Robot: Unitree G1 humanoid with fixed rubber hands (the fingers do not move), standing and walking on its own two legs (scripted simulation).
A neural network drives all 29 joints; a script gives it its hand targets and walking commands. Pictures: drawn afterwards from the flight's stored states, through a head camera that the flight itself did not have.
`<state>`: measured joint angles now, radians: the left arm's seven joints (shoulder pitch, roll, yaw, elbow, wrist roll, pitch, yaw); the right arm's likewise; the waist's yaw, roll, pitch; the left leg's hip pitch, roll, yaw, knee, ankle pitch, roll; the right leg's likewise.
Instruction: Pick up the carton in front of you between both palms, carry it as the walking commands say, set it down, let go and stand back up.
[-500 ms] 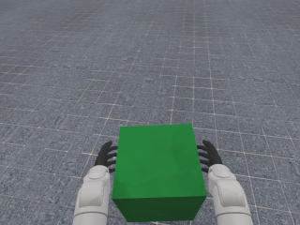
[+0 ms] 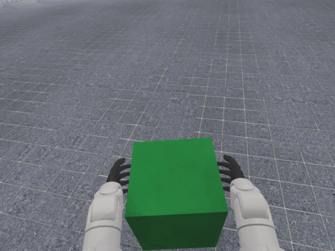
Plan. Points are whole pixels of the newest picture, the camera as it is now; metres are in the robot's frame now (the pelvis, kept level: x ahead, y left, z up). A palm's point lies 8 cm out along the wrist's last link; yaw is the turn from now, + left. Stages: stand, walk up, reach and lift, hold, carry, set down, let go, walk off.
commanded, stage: hold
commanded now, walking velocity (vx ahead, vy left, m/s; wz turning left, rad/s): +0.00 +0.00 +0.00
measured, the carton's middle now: (175, 196) +0.31 +0.00 -0.05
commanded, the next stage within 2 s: set down in 0.26 s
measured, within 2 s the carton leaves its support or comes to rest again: neither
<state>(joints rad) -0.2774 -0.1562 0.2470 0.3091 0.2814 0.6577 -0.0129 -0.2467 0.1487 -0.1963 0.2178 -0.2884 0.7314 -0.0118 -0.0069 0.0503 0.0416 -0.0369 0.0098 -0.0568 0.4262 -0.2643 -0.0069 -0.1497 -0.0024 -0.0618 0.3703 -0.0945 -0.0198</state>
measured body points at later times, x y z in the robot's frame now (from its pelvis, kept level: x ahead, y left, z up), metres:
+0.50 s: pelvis +0.01 +0.00 +0.00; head -0.01 -0.03 +0.45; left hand +0.33 +0.15 +0.03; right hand +0.33 -0.15 +0.02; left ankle -0.01 +0.14 -0.74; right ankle +0.08 -0.11 -0.74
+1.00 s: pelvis -0.03 +0.01 -0.09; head +0.21 -0.03 +0.29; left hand +0.38 +0.13 -0.17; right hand +0.40 -0.17 -0.19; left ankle -0.01 +0.14 -0.74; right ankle +0.08 -0.11 -0.74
